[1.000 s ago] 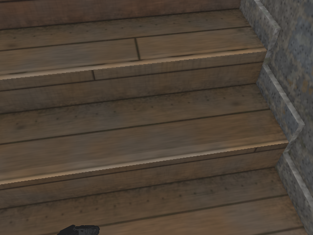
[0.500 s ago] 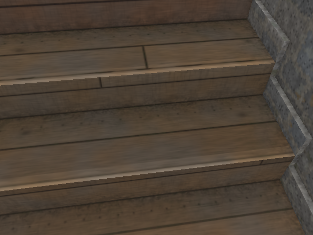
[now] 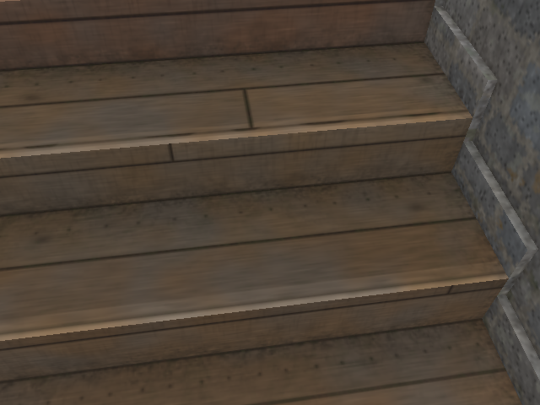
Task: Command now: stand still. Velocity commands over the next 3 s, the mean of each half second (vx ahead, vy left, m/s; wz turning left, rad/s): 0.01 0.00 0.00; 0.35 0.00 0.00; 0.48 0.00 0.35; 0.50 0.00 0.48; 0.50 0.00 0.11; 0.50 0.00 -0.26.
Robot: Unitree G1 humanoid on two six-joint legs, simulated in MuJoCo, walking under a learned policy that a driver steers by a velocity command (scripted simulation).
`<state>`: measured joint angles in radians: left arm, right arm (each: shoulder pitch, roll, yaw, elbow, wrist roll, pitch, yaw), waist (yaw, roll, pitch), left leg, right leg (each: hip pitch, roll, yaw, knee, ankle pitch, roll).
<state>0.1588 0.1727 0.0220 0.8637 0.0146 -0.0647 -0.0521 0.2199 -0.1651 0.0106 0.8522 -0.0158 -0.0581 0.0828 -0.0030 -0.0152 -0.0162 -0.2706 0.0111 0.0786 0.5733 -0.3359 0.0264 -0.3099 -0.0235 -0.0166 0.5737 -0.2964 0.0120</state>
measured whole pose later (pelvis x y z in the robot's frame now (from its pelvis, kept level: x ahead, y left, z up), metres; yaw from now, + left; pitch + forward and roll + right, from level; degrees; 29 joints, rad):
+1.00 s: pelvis +0.16 -0.05 -0.01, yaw -1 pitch +5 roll +1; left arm 0.01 0.10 -0.03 0.71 0.03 -0.01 -0.06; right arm 0.69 -0.09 0.04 1.21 -0.14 -0.07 0.02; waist -0.08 0.03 -0.11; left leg 0.06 0.06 0.06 0.31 -0.46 -0.02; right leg -1.28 -0.07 0.02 1.95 -0.51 -0.27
